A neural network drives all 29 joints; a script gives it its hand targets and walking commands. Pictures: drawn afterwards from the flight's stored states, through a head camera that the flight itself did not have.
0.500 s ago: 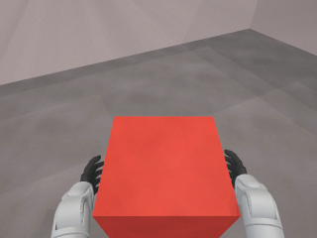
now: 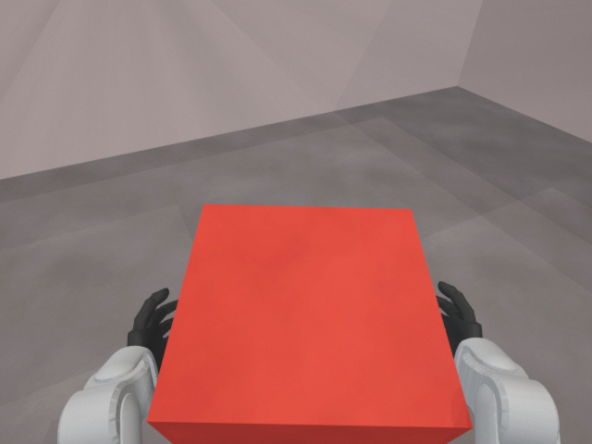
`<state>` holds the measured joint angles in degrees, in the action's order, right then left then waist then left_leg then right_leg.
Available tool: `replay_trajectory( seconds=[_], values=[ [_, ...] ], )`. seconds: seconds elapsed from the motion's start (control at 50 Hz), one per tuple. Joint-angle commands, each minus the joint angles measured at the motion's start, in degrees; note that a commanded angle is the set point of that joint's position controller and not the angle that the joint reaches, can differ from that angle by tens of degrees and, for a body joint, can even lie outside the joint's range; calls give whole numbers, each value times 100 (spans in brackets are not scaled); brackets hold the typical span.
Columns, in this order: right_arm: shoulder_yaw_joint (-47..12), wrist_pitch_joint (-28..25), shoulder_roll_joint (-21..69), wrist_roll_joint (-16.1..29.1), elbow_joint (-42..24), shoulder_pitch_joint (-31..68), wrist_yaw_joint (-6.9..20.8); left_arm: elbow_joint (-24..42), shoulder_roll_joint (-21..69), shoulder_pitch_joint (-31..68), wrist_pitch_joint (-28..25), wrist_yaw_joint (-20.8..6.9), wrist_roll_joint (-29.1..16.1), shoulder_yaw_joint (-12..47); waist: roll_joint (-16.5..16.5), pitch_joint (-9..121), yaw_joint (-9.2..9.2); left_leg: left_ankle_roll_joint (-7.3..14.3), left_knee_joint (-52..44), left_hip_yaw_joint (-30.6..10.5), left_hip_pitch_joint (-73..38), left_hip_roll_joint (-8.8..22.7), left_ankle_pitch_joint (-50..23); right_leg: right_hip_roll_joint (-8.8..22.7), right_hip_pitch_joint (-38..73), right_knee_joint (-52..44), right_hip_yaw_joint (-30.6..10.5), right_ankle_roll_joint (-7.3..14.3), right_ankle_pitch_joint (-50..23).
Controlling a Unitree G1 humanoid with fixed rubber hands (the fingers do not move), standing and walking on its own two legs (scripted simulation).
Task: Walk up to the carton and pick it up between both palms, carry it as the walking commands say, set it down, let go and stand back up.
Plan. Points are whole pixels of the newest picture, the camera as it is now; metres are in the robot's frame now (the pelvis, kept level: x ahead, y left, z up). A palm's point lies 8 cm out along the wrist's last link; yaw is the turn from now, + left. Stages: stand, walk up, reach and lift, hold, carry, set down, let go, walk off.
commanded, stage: carry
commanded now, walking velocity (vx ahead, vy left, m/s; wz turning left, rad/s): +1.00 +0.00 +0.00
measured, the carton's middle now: (304, 342) +0.28 +0.00 +0.03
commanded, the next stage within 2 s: none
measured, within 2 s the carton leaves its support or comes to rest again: neither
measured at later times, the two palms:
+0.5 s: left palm (184, 223) +0.49 +0.20 +0.07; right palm (389, 205) +0.52 -0.17 +0.08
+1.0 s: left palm (203, 182) +0.63 +0.19 +0.06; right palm (383, 178) +0.62 -0.19 +0.07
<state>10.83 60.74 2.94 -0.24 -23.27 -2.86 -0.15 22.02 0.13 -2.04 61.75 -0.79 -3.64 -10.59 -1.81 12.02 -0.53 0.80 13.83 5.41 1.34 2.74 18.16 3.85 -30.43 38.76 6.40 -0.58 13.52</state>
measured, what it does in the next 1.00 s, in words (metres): walks ahead: right foot, then left foot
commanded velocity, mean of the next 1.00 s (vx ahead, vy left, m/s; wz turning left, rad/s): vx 0.00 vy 0.00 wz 0.00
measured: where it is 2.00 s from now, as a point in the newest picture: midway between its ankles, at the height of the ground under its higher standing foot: outside the picture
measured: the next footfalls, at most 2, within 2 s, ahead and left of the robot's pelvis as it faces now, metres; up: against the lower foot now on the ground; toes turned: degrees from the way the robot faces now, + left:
right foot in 0.12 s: +0.24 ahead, -0.13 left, +0.00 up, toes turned -10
left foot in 0.50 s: +0.46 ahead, +0.10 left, +0.00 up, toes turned +9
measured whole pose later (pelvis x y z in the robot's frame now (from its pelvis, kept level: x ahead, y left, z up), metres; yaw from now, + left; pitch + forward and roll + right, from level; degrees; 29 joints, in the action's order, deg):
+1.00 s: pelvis +0.40 +0.01 -0.02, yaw -2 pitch +4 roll +0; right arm 11.9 65.7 2.3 2.6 -24.5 -1.4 -1.5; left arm 26.0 2.8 -3.4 66.3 2.6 -4.0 -11.5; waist 0.8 9.8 -0.3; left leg 3.0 33.0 11.4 22.5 2.4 15.0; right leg 4.2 -12.2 31.6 6.8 -1.6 23.5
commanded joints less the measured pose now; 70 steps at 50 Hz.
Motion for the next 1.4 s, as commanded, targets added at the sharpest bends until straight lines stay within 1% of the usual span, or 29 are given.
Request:
replay_trajectory(
  seconds=[0.0, 0.02, 0.06, 0.08, 0.1, 0.12, 0.14, 0.16, 0.18, 0.2, 0.24, 0.28, 0.36, 0.44, 0.46, 0.48, 0.5, 0.52, 0.54, 0.62, 0.66, 0.68, 0.74, 0.88, 0.9, 0.92, 1.16, 1.32, 1.38],
  values=[
    [-4394, 239, 3936, 1611, -1706, 2661, 404, 1758, 4481, 2909, 180, -166, -1090, 4608, -742, 31, -182, 778, -246, -809, -1066, 1339, -1851, -226, -907, -703, 541, 23, -325],
    [-4377, 341, 3721, 1632, -1683, 2554, 332, 1594, 4270, 2572, 290, -71, -937, 4476, -974, -6, -148, 728, -42, -633, -860, 1307, -2911, -312, -618, -732, 618, 29, -404],
    [-4382, 461, 3635, 1654, -1822, 2531, 257, 1546, 4065, 2336, 398, 26, -885, 4333, -730, 425, -18, 395, 1051, 186, -467, 996, -5361, -725, 908, -1184, 1020, 174, -757],
    [-4330, 531, 3623, 1633, -1731, 2398, 255, 1647, 4011, 2329, 436, 80, -891, 4334, -888, 702, 82, 174, 1931, 609, -24, 728, -5542, -865, 2030, -1457, 1212, 242, -1038],
    [-4354, 520, 3594, 1655, -1870, 2496, 234, 1711, 4017, 2255, 425, 91, -889, 4296, -553, 1179, 228, -49, 2894, 697, 1165, 538, -4560, -547, 3605, -1350, 776, 394, -1011],
    [-4399, 595, 3516, 1612, -1751, 2321, 229, 1567, 3963, 1890, 463, 113, -814, 4222, -77, 1460, 382, -144, 4307, 530, 2557, 356, -2955, 525, 4953, -1331, -804, 878, -819],
    [-4517, 632, 3593, 1719, -1817, 2476, 258, 1411, 4004, 1963, 460, 127, -791, 4098, 1373, 1559, 294, -312, 5908, 459, 4137, -431, 554, 2069, 5704, -1580, -3122, 1702, -2762],
    [-4612, 613, 3754, 2007, -2131, 2923, 331, 1519, 4193, 1982, 406, 110, -884, 4089, 1367, 1365, 245, -192, 6472, -289, 4528, -285, 1259, 2198, 4978, -1586, -3243, 1907, -3305],
    [-4579, 573, 4042, 1967, -2058, 3112, 374, 1838, 4427, 2508, 371, 90, -943, 4217, 815, 922, 272, -153, 6592, -486, 4600, 37, 1145, 2157, 4376, -1695, -2681, 1783, -3807],
    [-4664, 531, 4302, 1964, -1969, 3128, 409, 1890, 4624, 2564, 357, 43, -943, 4238, 364, 929, 269, -83, 6143, -731, 4303, 171, 753, 1964, 3819, -1956, -2222, 1517, -3110],
    [-4694, 542, 4462, 1785, -1470, 2761, 499, 1655, 4650, 2324, 361, -52, -917, 4271, 404, 649, 202, -105, 4556, -469, 3357, 397, 408, 1502, 2510, -2480, -1418, 914, -1501],
    [-4597, 420, 4460, 1499, -1394, 2524, 438, 1734, 4638, 2441, 271, -169, -1084, 4487, 1169, 627, 182, -150, 3389, -102, 3017, 264, 171, 1366, 2371, -2635, -847, 973, -1657],
    [-4413, 289, 4381, 1278, -1543, 2247, 279, 1822, 4681, 2365, 207, -325, -1346, 4690, 1339, 653, 137, -155, 2153, 264, 1923, -41, -1321, 884, 1873, -2330, 29, 683, -1819],
    [-4149, 347, 3984, 1102, -1309, 1975, 231, 1942, 4367, 2604, 279, -346, -1411, 4791, 529, 726, 16, -30, 1154, 363, 422, -3, -2322, 393, 1260, -1181, 468, 289, -1130],
    [-4145, 369, 3908, 1050, -1322, 1977, 222, 1916, 4286, 2597, 327, -354, -1403, 4733, 468, 682, -11, 85, 951, 188, -71, 334, -2617, 234, 819, -803, 557, 101, -619],
    [-4074, 438, 3627, 1060, -1274, 2013, 232, 1698, 4123, 2480, 415, -311, -1257, 4560, -455, 777, -1, 343, 763, -905, -535, 1229, -3448, 16, 254, -232, 552, -91, 615],
    [-3874, 509, 3443, 1043, -1117, 1862, 220, 1694, 3982, 2597, 501, -281, -1272, 4539, -936, 852, -24, 610, 344, -2010, -415, 2037, -3498, -90, 86, 373, 205, -248, 1713],
    [-3885, 524, 3689, 1065, -906, 1922, 244, 1503, 4141, 2490, 514, -270, -1208, 4495, -885, 1257, -18, 1055, 604, -2047, -1024, 2048, -3709, -114, -66, 439, 10, -153, 1683],
    [-3940, 506, 3840, 1141, -955, 1975, 238, 1414, 4267, 2500, 537, -263, -1195, 4502, -912, 1260, 1, 1105, 600, -1844, -812, 1946, -4068, -30, -5, 284, -126, -145, 1726],
    [-4284, 347, 4486, 1405, -1405, 2621, 426, 1711, 4960, 2916, 361, -326, -1262, 4640, -736, 1360, 147, 207, 566, -436, 472, 1094, -2506, 160, 1741, -1452, -50, 18, 283],
    [-4471, 313, 4551, 1537, -1646, 2629, 493, 1816, 5041, 2681, 275, -287, -1212, 4603, -268, 1490, 109, 90, 521, -258, 660, 877, -1730, 295, 2024, -1444, -98, 99, -187],
    [-4531, 306, 4523, 1557, -1622, 2803, 535, 1811, 4975, 2724, 239, -266, -1094, 4567, -91, 1326, 99, 119, 766, -109, 590, 805, -2085, 449, 1842, -1411, -240, 80, -565],
    [-4553, 290, 4230, 1584, -1495, 2835, 485, 1478, 4576, 2384, 261, -231, -884, 4289, 246, 1318, 99, 182, 1242, -158, 710, 771, -3446, 530, 2122, -1257, -73, 26, -1374],
    [-4511, 380, 4175, 1575, -1341, 2620, 445, 1589, 4430, 2327, 316, -185, -971, 4304, 248, 1190, 75, 182, 1802, -57, 800, 647, -3424, 564, 1931, -922, -195, 137, -2197],
    [-4493, 414, 4111, 1505, -1274, 2660, 418, 1423, 4356, 2309, 355, -205, -967, 4224, 624, 991, 70, 194, 1915, -90, 850, 649, -3447, 550, 1862, -920, -247, 130, -2424],
    [-4436, 428, 4158, 1476, -1124, 2539, 411, 1519, 4340, 2400, 353, -203, -1007, 4279, 408, 1014, 61, 166, 1932, -53, 896, 633, -3378, 572, 1906, -866, -263, 135, -2517],
    [-4216, 377, 4009, 1281, -1355, 2509, 278, 1578, 4373, 2681, 379, -262, -1238, 4408, 93, 967, 63, 326, 1872, -214, 903, 675, -3096, 478, 1751, -789, -277, 125, -1449],
    [-4320, 372, 4119, 1408, -1317, 2694, 329, 1521, 4435, 2749, 322, -249, -1177, 4307, 476, 891, 72, 192, 1721, -162, 1137, 609, -2252, 488, 1765, -948, -322, 170, -1343],
    [-4254, 401, 3887, 1369, -1210, 2556, 352, 1335, 4231, 2495, 375, -206, -988, 4229, 25, 625, 68, 220, 1388, -266, 1135, 653, -1832, 396, 1507, -1042, -311, 155, -447]
  ],
)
